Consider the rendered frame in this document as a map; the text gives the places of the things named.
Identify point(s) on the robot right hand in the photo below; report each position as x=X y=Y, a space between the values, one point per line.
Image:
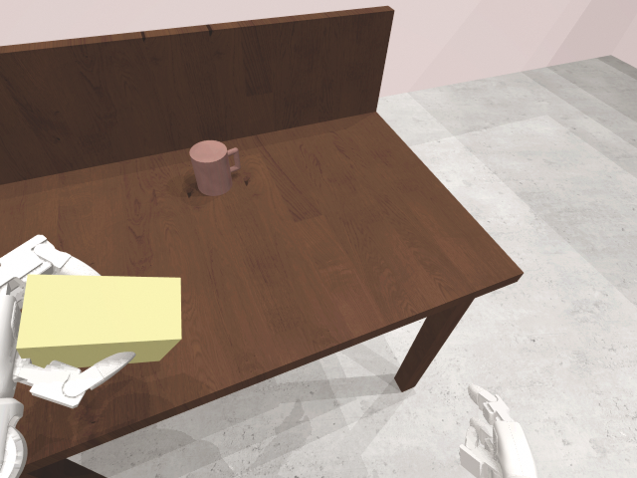
x=507 y=450

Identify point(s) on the robot left hand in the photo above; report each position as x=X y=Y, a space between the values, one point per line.
x=57 y=382

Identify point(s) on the left robot forearm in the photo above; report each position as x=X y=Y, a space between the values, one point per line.
x=13 y=446

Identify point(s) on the table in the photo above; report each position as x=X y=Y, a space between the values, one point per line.
x=334 y=232

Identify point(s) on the sponge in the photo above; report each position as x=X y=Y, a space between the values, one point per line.
x=81 y=320

